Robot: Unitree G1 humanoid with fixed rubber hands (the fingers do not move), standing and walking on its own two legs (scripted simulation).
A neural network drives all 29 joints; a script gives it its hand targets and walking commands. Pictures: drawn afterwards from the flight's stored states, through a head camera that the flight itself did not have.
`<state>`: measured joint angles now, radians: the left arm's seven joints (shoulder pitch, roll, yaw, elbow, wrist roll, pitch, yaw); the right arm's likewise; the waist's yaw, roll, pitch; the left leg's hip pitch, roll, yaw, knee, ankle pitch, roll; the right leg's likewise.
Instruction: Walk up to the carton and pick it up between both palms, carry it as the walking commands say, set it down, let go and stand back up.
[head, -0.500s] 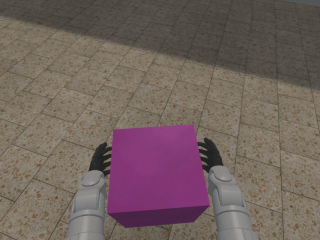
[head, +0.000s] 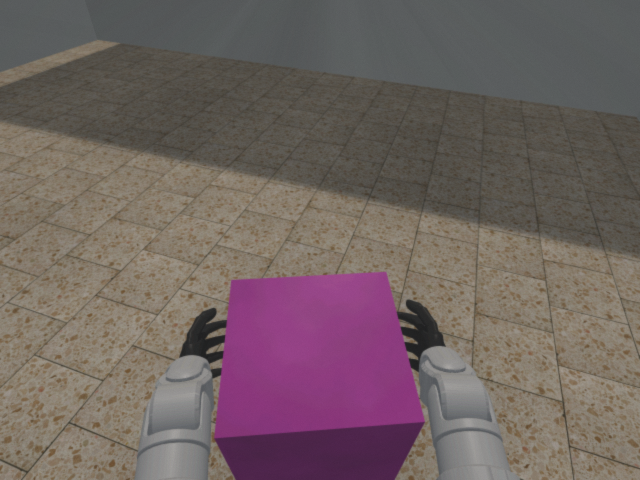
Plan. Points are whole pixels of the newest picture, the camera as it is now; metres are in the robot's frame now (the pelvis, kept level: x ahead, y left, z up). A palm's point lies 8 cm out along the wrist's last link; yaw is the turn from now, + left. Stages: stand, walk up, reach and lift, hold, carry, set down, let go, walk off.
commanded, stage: reach and lift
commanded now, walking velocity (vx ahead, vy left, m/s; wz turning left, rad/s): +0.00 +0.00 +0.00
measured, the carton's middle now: (314, 388) +0.30 +0.02 -0.04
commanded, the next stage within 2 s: hold in 1.18 s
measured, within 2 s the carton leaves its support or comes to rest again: neither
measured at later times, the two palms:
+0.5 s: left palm (202, 358) +0.28 +0.16 +0.05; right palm (449, 356) +0.29 -0.14 +0.06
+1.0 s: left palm (202, 360) +0.28 +0.16 +0.05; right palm (446, 360) +0.29 -0.14 +0.06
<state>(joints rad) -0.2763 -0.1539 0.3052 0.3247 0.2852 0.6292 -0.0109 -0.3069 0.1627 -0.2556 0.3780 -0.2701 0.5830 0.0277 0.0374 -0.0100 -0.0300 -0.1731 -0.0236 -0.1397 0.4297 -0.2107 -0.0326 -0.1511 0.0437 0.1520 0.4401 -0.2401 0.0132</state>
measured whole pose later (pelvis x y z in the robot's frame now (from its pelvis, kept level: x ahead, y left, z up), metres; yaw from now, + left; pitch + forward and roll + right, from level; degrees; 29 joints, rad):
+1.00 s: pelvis +0.00 +0.00 +0.00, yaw +0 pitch -7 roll +0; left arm -0.24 -0.15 0.24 0.22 0.27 0.75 -0.01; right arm -0.25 0.15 -0.19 0.22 -0.25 0.74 0.02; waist -0.01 -0.01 0.02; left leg -0.05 -0.03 -0.13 0.37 -0.19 -0.02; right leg -0.03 0.03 0.15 0.38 -0.22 0.02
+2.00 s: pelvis -0.01 +0.00 +0.00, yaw +0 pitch -8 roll +0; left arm -0.25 -0.15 0.24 0.23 0.28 0.77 -0.02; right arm -0.25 0.15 -0.20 0.22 -0.25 0.75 0.01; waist 0.00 -0.01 0.00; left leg -0.07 -0.02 -0.13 0.41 -0.19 -0.03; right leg -0.05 0.03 0.14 0.41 -0.22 0.02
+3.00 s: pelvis -0.03 +0.09 -0.02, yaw +15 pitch +4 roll +0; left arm -0.16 -0.13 0.15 -0.32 0.08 1.21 0.09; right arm -0.15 0.13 -0.08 -0.34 -0.11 1.20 -0.09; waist 0.01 -0.01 -0.15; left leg -0.48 -0.09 0.12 0.63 -0.23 0.13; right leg -0.50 -0.04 -0.10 0.88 -0.50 0.04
